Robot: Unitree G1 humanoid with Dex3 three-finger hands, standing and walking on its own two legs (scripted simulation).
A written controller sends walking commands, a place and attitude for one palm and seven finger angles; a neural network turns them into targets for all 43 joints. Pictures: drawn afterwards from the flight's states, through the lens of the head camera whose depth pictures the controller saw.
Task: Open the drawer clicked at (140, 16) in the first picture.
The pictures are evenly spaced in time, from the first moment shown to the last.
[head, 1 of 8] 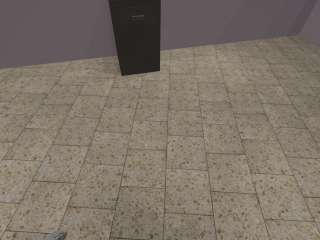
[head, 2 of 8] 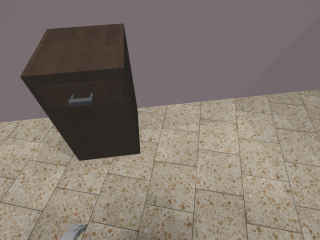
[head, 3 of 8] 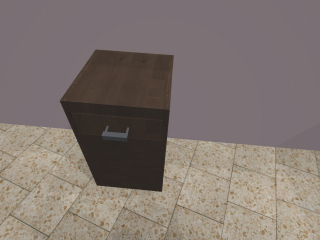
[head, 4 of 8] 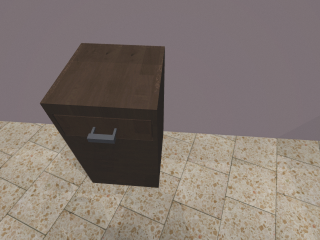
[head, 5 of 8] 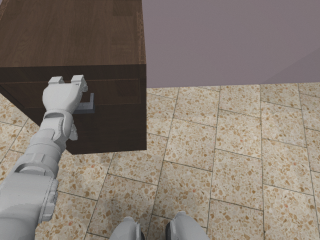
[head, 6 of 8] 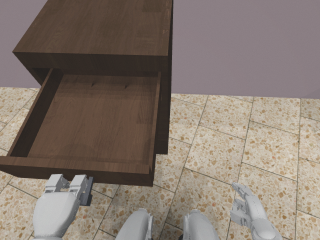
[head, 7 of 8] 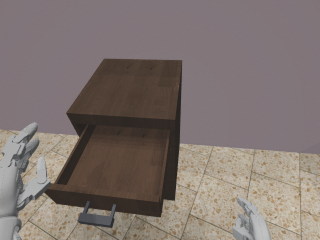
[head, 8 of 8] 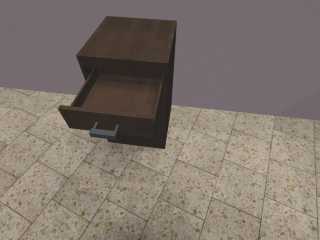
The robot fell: no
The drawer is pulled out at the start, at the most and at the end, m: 0.00 0.30 0.28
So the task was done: yes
